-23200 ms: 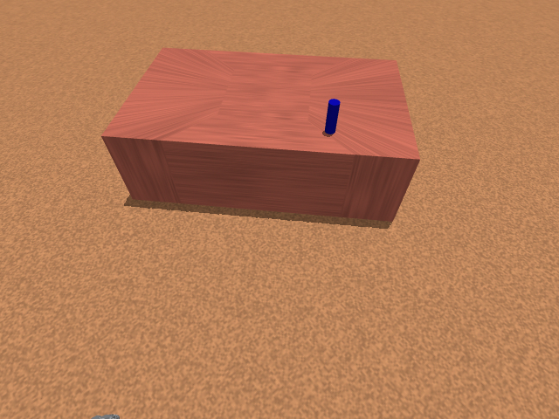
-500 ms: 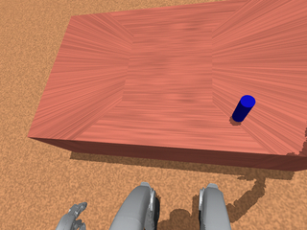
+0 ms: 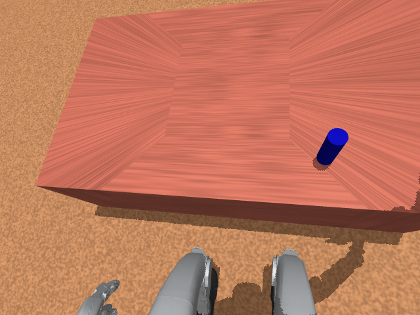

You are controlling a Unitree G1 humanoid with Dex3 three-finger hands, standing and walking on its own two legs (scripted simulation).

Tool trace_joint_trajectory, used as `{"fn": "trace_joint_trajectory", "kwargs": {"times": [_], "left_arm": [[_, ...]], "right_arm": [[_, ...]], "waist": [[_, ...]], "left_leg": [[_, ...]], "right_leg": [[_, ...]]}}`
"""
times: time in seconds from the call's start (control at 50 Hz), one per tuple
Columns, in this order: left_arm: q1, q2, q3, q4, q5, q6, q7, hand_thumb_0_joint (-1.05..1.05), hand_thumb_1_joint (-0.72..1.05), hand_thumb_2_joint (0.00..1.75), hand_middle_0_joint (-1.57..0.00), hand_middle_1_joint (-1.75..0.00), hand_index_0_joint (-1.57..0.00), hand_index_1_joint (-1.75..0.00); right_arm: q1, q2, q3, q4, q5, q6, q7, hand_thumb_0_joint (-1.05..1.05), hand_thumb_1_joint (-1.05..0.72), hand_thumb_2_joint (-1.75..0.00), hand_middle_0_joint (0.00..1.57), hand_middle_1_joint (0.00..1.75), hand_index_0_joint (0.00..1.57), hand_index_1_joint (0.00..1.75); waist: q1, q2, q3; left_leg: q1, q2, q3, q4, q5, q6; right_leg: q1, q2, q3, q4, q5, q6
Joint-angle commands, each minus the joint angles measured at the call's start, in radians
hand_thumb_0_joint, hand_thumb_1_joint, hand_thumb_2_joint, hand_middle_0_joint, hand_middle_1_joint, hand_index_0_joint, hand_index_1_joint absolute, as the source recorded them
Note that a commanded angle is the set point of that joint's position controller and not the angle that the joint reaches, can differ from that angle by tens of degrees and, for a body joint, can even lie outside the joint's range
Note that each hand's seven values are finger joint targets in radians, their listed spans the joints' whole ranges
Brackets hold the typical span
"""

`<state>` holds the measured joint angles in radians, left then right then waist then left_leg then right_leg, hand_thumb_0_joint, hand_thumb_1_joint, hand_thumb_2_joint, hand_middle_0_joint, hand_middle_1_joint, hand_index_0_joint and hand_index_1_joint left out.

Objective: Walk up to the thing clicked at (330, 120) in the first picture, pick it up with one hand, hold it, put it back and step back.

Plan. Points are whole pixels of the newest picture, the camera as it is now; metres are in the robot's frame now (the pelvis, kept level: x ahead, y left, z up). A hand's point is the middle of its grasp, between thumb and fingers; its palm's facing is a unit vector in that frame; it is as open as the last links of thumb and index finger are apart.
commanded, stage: go down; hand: right
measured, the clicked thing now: (330, 148) +0.48 -0.22 -0.21
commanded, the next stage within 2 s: none
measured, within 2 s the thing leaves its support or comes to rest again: neither
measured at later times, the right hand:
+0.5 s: hand out of the picture +0.42 -0.40 +0.06, palm faces +0.23 +0.97 +0.00, open 17.0 cm
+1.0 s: hand out of the picture +0.42 -0.41 +0.05, palm faces +0.26 +0.96 +0.00, open 17.0 cm
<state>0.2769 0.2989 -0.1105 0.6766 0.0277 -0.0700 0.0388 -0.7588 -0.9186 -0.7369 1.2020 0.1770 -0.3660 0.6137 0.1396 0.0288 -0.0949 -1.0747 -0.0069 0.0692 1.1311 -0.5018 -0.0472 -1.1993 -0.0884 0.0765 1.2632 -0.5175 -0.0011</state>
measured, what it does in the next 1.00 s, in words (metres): stands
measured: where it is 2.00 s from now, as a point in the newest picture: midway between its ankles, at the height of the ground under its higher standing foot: (242, 310)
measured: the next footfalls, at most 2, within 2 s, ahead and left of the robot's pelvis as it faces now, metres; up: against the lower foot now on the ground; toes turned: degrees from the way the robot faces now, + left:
none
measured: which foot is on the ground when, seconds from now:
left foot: down 0.00-1.00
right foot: down 0.00-1.00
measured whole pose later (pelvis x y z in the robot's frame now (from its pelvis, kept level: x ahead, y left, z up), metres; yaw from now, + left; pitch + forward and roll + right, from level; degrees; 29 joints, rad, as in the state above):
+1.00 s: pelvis +0.00 +0.01 -0.01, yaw +0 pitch +27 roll +7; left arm 0.28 0.32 -0.11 0.66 0.03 -0.07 0.03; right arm -0.76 -0.96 -0.79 1.25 0.18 -0.40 0.63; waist 0.13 0.02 -0.09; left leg -1.14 -0.01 0.06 1.20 -0.52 -0.04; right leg -1.26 -0.09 0.08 1.32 -0.53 0.01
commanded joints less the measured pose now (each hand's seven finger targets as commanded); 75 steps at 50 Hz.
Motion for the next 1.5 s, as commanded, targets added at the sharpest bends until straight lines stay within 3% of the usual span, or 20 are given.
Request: {"fn": "trace_joint_trajectory", "kwargs": {"times": [0.0,0.06,0.12,0.2,0.3,0.42,0.48,0.54,0.6,0.66,0.72,0.8,0.9,1.0,1.06,1.16,1.2,1.28,1.36,1.48], "left_arm": [[0.163,0.255,0.102,-0.023,-0.002,-0.025,0.028,0.0,0.89,0.89,-0.2,-0.29,-0.19,-0.29],[0.163,0.224,0.082,-0.037,-0.002,-0.022,0.018,0.0,0.89,0.89,-0.2,-0.29,-0.2,-0.3],[0.163,0.244,0.098,-0.05,0.001,-0.022,0.014,0.0,0.89,0.88,-0.2,-0.29,-0.2,-0.29],[0.159,0.238,0.092,-0.055,-0.002,-0.027,0.011,0.0,0.89,0.89,-0.2,-0.29,-0.2,-0.3],[0.148,0.248,0.094,-0.061,-0.002,-0.034,0.008,0.0,0.88,0.89,-0.21,-0.29,-0.2,-0.3],[0.156,0.271,0.107,-0.066,-0.002,-0.03,0.019,0.0,0.89,0.89,-0.2,-0.29,-0.2,-0.3],[0.167,0.259,0.11,-0.032,-0.005,-0.023,0.027,0.0,0.88,0.89,-0.2,-0.29,-0.2,-0.3],[0.174,0.254,0.107,-0.018,-0.002,-0.028,0.031,0.0,0.88,0.89,-0.2,-0.29,-0.19,-0.3],[0.162,0.24,0.098,-0.013,-0.001,-0.027,0.025,0.0,0.89,0.89,-0.2,-0.29,-0.2,-0.29],[0.154,0.237,0.09,-0.036,0.0,-0.03,0.017,0.0,0.89,0.89,-0.2,-0.29,-0.2,-0.3],[0.147,0.238,0.086,-0.064,0.003,-0.032,0.008,0.0,0.89,0.88,-0.21,-0.29,-0.2,-0.3],[0.149,0.241,0.078,-0.085,-0.001,-0.03,0.003,0.0,0.89,0.89,-0.21,-0.29,-0.2,-0.3],[0.153,0.268,0.09,-0.079,0.001,-0.028,0.009,0.0,0.89,0.89,-0.2,-0.29,-0.2,-0.3],[0.167,0.277,0.109,-0.046,-0.005,-0.025,0.027,0.0,0.89,0.89,-0.2,-0.29,-0.2,-0.3],[0.164,0.265,0.105,-0.017,-0.003,-0.023,0.03,0.0,0.88,0.89,-0.2,-0.29,-0.19,-0.3],[0.172,0.24,0.094,-0.025,0.0,-0.026,0.023,0.0,0.88,0.89,-0.2,-0.29,-0.2,-0.3],[0.173,0.234,0.089,-0.045,0.002,-0.024,0.013,0.0,0.88,0.89,-0.2,-0.29,-0.2,-0.3],[0.166,0.231,0.086,-0.068,-0.001,-0.021,0.005,0.0,0.89,0.89,-0.2,-0.29,-0.2,-0.3],[0.155,0.244,0.089,-0.089,-0.002,-0.016,0.003,0.0,0.9,0.89,-0.2,-0.29,-0.2,-0.29],[0.155,0.261,0.11,-0.063,-0.011,-0.025,0.02,0.0,0.89,0.89,-0.2,-0.29,-0.2,-0.3]], "right_arm": [[-0.39,-0.46,-0.012,-0.233,0.008,-0.064,-0.027,0.0,0.39,-0.11,0.07,0.07,0.07,0.07],[-0.257,-0.369,0.018,-0.072,-0.002,-0.04,-0.034,0.0,0.38,-0.11,0.06,0.07,0.06,0.07],[-0.283,-0.41,-0.012,-0.134,0.002,-0.054,-0.028,0.0,0.39,-0.1,0.06,0.06,0.06,0.06],[-0.236,-0.361,-0.012,-0.078,0.027,-0.069,-0.012,0.0,0.4,-0.12,0.05,0.07,0.05,0.07],[-0.257,-0.368,-0.011,-0.102,0.031,-0.104,0.01,0.0,0.43,-0.12,0.04,0.06,0.04,0.07],[-0.314,-0.484,-0.081,-0.331,0.052,-0.112,0.021,0.0,0.47,-0.1,0.04,0.06,0.04,0.06],[-0.304,-0.432,-0.045,-0.259,0.05,-0.079,0.015,0.0,0.43,-0.1,0.05,0.06,0.05,0.06],[-0.382,-0.466,-0.042,-0.287,0.026,-0.079,-0.005,0.0,0.42,-0.1,0.05,0.06,0.05,0.06],[-0.318,-0.399,0.001,-0.121,0.01,-0.056,-0.017,0.0,0.39,-0.11,0.06,0.06,0.05,0.06],[-0.318,-0.433,-0.013,-0.07,-0.009,-0.062,-0.023,0.0,0.4,-0.11,0.05,0.06,0.05,0.06],[-0.262,-0.366,0.011,-0.005,0.003,-0.06,-0.009,0.0,0.42,-0.12,0.04,0.06,0.04,0.06],[-0.227,-0.395,-0.024,-0.017,0.022,-0.078,0.011,0.0,0.43,-0.12,0.04,0.06,0.04,0.06],[-0.3,-0.533,-0.11,-0.187,0.033,-0.122,0.024,0.0,0.44,-0.12,0.04,0.06,0.04,0.06],[-0.351,-0.499,-0.06,-0.273,0.034,-0.086,0.029,0.0,0.43,-0.1,0.05,0.06,0.05,0.06],[-0.441,-0.499,-0.031,-0.289,0.024,-0.06,0.005,0.0,0.4,-0.09,0.06,0.06,0.06,0.06],[-0.341,-0.364,0.053,-0.089,-0.011,-0.03,-0.027,0.0,0.37,-0.11,0.07,0.07,0.07,0.07],[-0.298,-0.373,0.027,-0.094,-0.012,-0.033,-0.039,0.0,0.38,-0.11,0.06,0.06,0.06,0.06],[-0.244,-0.358,0.001,-0.059,0.011,-0.049,-0.035,0.0,0.38,-0.11,0.05,0.06,0.05,0.06],[-0.205,-0.468,-0.095,-0.127,0.017,-0.092,-0.024,0.0,0.39,-0.11,0.05,0.06,0.05,0.06],[-0.281,-0.422,-0.047,-0.252,0.046,-0.096,0.023,0.0,0.4,-0.11,0.05,0.06,0.04,0.06]], "waist": [[-0.034,-0.395,-0.519],[-0.039,-0.296,-0.396],[-0.056,-0.323,-0.455],[-0.034,-0.244,-0.427],[-0.027,-0.214,-0.437],[-0.075,-0.4,-0.677],[-0.038,-0.347,-0.582],[-0.028,-0.357,-0.6],[-0.02,-0.317,-0.4],[-0.035,-0.281,-0.381],[-0.032,-0.237,-0.387],[-0.03,-0.178,-0.435],[-0.05,-0.27,-0.595],[-0.032,-0.384,-0.656],[-0.022,-0.429,-0.579],[-0.021,-0.338,-0.416],[-0.046,-0.316,-0.443],[-0.034,-0.226,-0.42],[-0.073,-0.221,-0.492],[-0.028,-0.304,-0.571]], "left_leg": [[0.085,-0.032,-0.001,-0.139,0.208,0.081],[0.109,-0.036,0.005,-0.158,0.223,0.077],[0.125,-0.035,0.003,-0.144,0.267,0.08],[0.099,-0.039,0.002,-0.118,0.283,0.074],[0.076,-0.036,-0.009,-0.086,0.246,0.073],[0.113,-0.033,-0.003,-0.076,0.277,0.075],[0.121,-0.038,-0.006,-0.112,0.292,0.075],[0.138,-0.031,-0.014,-0.128,0.308,0.076],[0.088,-0.036,-0.004,-0.144,0.23,0.079],[0.104,-0.035,-0.006,-0.139,0.202,0.079],[0.101,-0.038,-0.005,-0.116,0.23,0.074],[0.124,-0.037,-0.016,-0.085,0.27,0.066],[0.119,-0.031,-0.024,-0.054,0.297,0.068],[0.102,-0.035,-0.012,-0.085,0.28,0.074],[0.073,-0.037,-0.007,-0.116,0.227,0.081],[0.05,-0.038,0.005,-0.136,0.206,0.077],[0.101,-0.037,0.004,-0.132,0.261,0.079],[0.121,-0.042,-0.001,-0.114,0.298,0.074],[0.153,-0.039,-0.005,-0.091,0.299,0.073],[0.115,-0.037,-0.005,-0.109,0.273,0.073]], "right_leg": [[0.628,0.009,0.034,-0.229,0.383,-0.002],[0.526,0.012,0.032,-0.247,0.35,-0.006],[0.553,0.012,0.031,-0.23,0.424,-0.008],[0.504,0.008,0.037,-0.197,0.437,-0.015],[0.426,0.02,0.02,-0.156,0.346,-0.026],[0.666,0.012,0.038,-0.173,0.535,0.001],[0.614,0.023,0.019,-0.168,0.521,-0.012],[0.621,0.025,0.005,-0.168,0.5,-0.014],[0.515,0.023,0.012,-0.21,0.376,-0.012],[0.451,0.023,0.009,-0.219,0.284,-0.017],[0.428,0.02,0.015,-0.19,0.314,-0.022],[0.366,0.024,0.01,-0.134,0.337,-0.032],[0.449,0.027,0.011,-0.1,0.409,-0.03],[0.638,0.018,0.021,-0.145,0.494,-0.013],[0.633,0.018,0.028,-0.19,0.433,-0.006],[0.561,0.001,0.046,-0.234,0.365,0.004],[0.523,0.012,0.031,-0.216,0.404,-0.005],[0.447,0.016,0.02,-0.178,0.419,-0.02],[0.447,0.021,0.02,-0.167,0.43,-0.023],[0.594,0.016,0.026,-0.18,0.452,-0.017]]}}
